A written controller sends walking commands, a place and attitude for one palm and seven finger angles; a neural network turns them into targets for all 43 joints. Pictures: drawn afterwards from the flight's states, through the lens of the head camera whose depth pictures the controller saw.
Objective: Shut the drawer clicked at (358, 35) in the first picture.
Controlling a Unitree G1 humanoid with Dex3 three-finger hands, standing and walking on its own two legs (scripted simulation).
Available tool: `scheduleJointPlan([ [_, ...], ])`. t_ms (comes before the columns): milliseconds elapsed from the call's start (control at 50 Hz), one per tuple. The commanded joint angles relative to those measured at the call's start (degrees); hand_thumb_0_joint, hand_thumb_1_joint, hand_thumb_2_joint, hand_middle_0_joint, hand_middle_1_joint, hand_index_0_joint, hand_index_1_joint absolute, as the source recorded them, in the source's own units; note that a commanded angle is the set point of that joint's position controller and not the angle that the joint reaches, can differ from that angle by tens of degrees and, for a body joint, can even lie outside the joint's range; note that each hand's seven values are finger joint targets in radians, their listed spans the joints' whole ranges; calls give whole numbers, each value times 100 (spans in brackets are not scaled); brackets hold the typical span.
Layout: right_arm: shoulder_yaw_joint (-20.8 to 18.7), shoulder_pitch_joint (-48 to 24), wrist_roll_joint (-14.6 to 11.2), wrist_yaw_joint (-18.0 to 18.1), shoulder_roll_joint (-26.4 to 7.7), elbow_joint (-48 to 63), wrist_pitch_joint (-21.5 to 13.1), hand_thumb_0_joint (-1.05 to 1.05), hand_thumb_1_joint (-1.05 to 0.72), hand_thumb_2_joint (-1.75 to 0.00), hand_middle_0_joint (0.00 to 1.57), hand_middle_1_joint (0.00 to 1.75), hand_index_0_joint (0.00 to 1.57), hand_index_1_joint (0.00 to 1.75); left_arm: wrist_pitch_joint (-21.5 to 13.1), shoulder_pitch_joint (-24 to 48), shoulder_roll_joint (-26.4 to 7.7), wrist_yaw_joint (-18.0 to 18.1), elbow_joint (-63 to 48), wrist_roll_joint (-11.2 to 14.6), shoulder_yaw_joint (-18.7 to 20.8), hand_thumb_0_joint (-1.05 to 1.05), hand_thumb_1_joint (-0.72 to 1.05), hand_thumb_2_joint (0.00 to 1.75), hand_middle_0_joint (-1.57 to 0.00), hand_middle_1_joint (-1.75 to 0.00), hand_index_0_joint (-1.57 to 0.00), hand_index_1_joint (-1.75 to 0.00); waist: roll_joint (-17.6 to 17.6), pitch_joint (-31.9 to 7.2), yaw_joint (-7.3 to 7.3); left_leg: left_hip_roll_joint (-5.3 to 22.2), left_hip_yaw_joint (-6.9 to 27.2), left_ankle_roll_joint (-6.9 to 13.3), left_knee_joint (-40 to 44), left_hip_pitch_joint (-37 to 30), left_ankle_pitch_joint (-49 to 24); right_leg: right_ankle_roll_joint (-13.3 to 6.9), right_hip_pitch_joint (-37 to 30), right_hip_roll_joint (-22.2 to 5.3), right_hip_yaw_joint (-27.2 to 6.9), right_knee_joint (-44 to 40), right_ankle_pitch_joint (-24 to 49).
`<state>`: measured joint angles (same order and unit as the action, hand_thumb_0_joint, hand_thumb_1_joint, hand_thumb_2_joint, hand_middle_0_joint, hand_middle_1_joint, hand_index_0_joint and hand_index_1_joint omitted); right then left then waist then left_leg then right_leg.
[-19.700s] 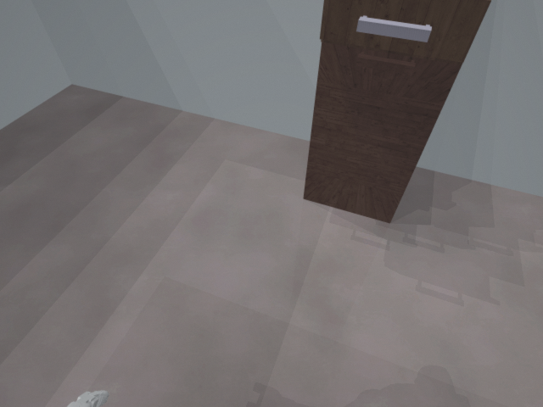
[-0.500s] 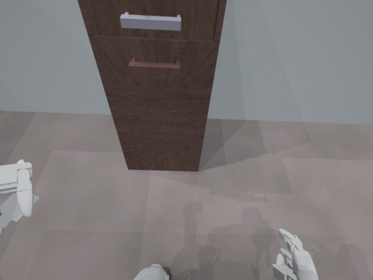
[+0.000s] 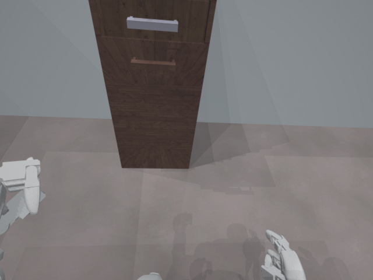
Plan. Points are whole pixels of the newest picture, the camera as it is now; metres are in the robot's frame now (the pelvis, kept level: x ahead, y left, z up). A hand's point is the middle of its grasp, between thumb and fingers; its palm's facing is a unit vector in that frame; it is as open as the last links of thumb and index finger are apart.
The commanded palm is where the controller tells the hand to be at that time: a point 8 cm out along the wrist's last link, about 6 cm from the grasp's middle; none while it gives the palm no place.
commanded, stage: stop stepping back and stand still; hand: left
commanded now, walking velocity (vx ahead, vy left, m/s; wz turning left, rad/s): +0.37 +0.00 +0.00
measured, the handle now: (153, 22) +0.88 +0.21 +0.17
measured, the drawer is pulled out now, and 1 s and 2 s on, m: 0.00 0.00 0.00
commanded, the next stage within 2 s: let the arm hang, fingers relaxed in 1.00 s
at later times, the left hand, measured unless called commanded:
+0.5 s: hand out of the picture +0.12 +0.26 +0.18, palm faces +0.41 -0.85 -0.34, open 3.2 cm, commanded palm +0.05 +0.30 +0.19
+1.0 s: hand out of the picture +0.10 +0.26 +0.18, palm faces +0.41 -0.79 -0.45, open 3.2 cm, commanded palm +0.04 +0.30 +0.19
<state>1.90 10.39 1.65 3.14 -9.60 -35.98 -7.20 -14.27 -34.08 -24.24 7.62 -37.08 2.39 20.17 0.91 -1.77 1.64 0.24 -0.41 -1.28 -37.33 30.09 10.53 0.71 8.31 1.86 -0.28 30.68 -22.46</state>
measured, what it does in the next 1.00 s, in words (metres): steps on the spot: left foot, then left foot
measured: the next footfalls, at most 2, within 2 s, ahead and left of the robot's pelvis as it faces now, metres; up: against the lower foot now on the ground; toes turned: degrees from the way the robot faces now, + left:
left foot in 0.02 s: +0.15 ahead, +0.07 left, +0.00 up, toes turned +0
left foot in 0.44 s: +0.01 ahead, +0.16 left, +0.00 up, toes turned +2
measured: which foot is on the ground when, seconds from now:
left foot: up 0.00-0.00, down 0.02-0.20, up 0.22-0.42, down 0.44-0.62, up 0.64-0.84, down 0.86-1.00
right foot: down 0.00-0.46, up 0.48-0.60, down 0.62-1.00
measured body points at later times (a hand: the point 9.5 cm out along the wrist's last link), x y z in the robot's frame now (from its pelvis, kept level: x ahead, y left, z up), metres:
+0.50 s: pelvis -0.09 +0.02 +0.00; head -0.12 +0.05 +0.45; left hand +0.09 +0.30 +0.20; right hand +0.03 -0.24 -0.07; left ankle -0.03 +0.16 -0.72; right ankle -0.07 -0.08 -0.71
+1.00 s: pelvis -0.09 +0.02 +0.01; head -0.09 +0.02 +0.46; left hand +0.07 +0.30 +0.20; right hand +0.08 -0.21 -0.07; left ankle -0.05 +0.15 -0.72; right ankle -0.06 -0.07 -0.72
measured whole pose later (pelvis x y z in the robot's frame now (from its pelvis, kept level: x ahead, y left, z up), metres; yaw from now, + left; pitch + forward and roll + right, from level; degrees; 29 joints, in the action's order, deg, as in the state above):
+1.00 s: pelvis -0.09 +0.02 +0.01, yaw +1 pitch -1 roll +0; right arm 0.5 12.5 0.6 4.6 -11.2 -35.4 -8.1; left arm -13.2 -33.7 -20.5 8.9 -30.8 0.5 20.8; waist 0.2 1.0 0.0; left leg 3.0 -4.1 -0.8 -31.2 16.7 13.1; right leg -2.2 15.9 -1.0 6.4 32.5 -15.4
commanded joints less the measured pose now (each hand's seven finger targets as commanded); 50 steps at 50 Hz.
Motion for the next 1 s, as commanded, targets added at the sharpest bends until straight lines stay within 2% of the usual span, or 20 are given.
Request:
scheduleJointPlan([
  [0,-290,-356,-188,264,-892,885,-294,0,-90,-90,20,30,20,30,63,406,-627,62,-598,71,638,0,90,90,-140,-160,-140,-160,-688,252,-354,387,621,126,1143,-2095,186,-235,1936,-483,23,-468,-2],
  [60,-237,-333,-94,259,-903,952,-349,0,-90,-90,20,30,20,30,-41,332,-715,142,-871,33,691,0,90,90,-140,-160,-140,-160,-1997,85,-224,1170,2376,-298,3855,-716,3710,-160,722,398,341,1324,-1102],
  [140,-318,-318,-31,173,-873,1022,-346,0,-90,-90,20,30,20,30,33,-449,-714,143,-1135,16,654,0,90,90,-140,-160,-140,-160,-1194,-499,-57,701,867,-240,2942,-408,2539,-361,-646,426,721,-25,-934],
  [160,-337,-300,-29,163,-857,1025,-278,0,-90,-90,20,30,20,30,73,-584,-757,123,-1166,-26,675,0,90,90,-140,-160,-140,-160,-742,-407,-51,274,306,-280,1870,-145,2327,-556,-668,58,347,-756,-932],
  [200,-401,-306,-32,135,-840,920,-96,0,-90,-90,20,30,20,30,60,-166,-1012,125,-1496,23,919,0,90,90,-140,-160,-140,-160,1253,-91,-82,-224,-94,-57,-2460,220,1063,-1541,1317,-2408,-2501,-2349,-1847],
  [280,-328,-115,-51,208,-763,752,-182,0,-90,-90,20,30,20,30,-43,583,-799,202,-514,-101,788,0,90,90,-140,-160,-140,-160,642,274,-380,486,-26,122,-1825,-61,928,-995,1862,-1794,-1055,-1978,-2111],
  [360,-286,-76,-34,391,-799,582,-347,0,-90,-90,20,30,20,30,-79,954,-523,308,-267,-200,399,0,90,90,-140,-160,-140,-160,182,237,-308,214,-684,291,469,-1468,1219,-855,1653,-1419,-327,-1197,-1906],
  [380,-299,-71,-72,432,-851,645,-404,0,-90,-90,20,30,20,30,-65,942,-473,313,-334,-157,307,0,90,90,-140,-160,-140,-160,-115,286,-333,279,-435,354,1076,-1609,1409,-698,1546,-1202,-125,-591,-1544],
  [420,-338,-65,-93,400,-1028,828,-436,0,-90,-90,20,30,20,30,-192,930,-571,324,-856,-130,471,0,90,90,-140,-160,-140,-160,-1659,313,-335,1556,1872,936,2103,-1936,1591,-153,2162,-189,596,1403,-708],
  [460,-397,-115,-89,261,-939,751,-437,0,-90,-90,20,30,20,30,-260,425,-737,239,-843,-166,769,0,90,90,-140,-160,-140,-160,-1754,275,-386,2026,2636,1260,2780,-1143,2888,-133,2056,-250,200,2613,-918],
  [540,-380,-253,-82,116,-886,906,-318,0,-90,-90,20,30,20,30,-194,-306,-734,243,-1057,-145,881,0,90,90,-140,-160,-140,-160,-1369,169,-170,1384,881,736,2210,212,2749,-178,-24,-98,719,905,-385],
  [560,-397,-250,-77,114,-880,940,-254,0,-90,-90,20,30,20,30,-169,-368,-786,261,-963,-166,938,0,90,90,-140,-160,-140,-160,-1097,138,-126,1105,492,545,1618,694,2819,-263,-601,-110,610,344,-443],
  [580,-414,-289,-77,118,-819,992,-178,0,-90,-90,20,30,20,30,-124,-393,-852,254,-794,-196,982,0,90,90,-140,-160,-140,-160,-103,311,-78,473,-68,305,43,1077,2575,-595,-424,-655,-531,-707,-1147],
  [600,-429,-262,-105,101,-693,1007,-134,0,-90,-90,20,30,20,30,-74,-224,-926,248,-797,-122,998,0,90,90,-140,-160,-140,-160,1364,260,-115,-6,-346,141,-1871,1236,1947,-1199,103,-2028,-2805,-2009,-2147],
  [620,-434,-230,-76,113,-807,935,-211,0,-90,-90,20,30,20,30,-154,243,-1044,271,-933,-78,1101,0,90,90,-140,-160,-140,-160,1056,205,-197,145,-32,127,-2817,1040,1486,-1369,424,-2398,-3056,-2200,-1502],
  [700,-325,-110,-82,170,-674,713,-236,0,-90,-90,20,30,20,30,-183,221,-607,201,-410,-128,744,0,90,90,-140,-160,-140,-160,568,259,-302,454,-76,127,-1575,-329,980,-1041,1429,-1791,-1182,-1790,-713],
  [780,-291,-144,-30,303,-726,668,-374,0,-90,-90,20,30,20,30,-185,508,-422,270,-545,-163,440,0,90,90,-140,-160,-140,-160,124,198,-261,249,-396,271,898,-1909,705,-662,1587,-1310,-440,-1250,-816],
  [840,-369,-189,-96,279,-968,883,-398,0,-90,-90,20,30,20,30,-294,586,-562,304,-903,-173,587,0,90,90,-140,-160,-140,-160,-895,-17,-122,1278,1071,684,1762,-1730,214,-92,1059,-425,131,150,576],
  [880,-342,-189,-110,232,-839,824,-372,0,-90,-90,20,30,20,30,-262,212,-604,216,-680,-150,762,0,90,90,-140,-160,-140,-160,-1152,-59,-135,1229,947,610,2156,-1130,1144,-42,589,-385,199,213,273],
  [980,-369,-200,-146,127,-789,922,-330,0,-90,-90,20,30,20,30,-191,11,-567,205,-723,-111,716,0,90,90,-140,-160,-140,-160,133,-37,-194,370,-92,240,797,-1184,398,-316,562,-1000,-649,-1022,804],
])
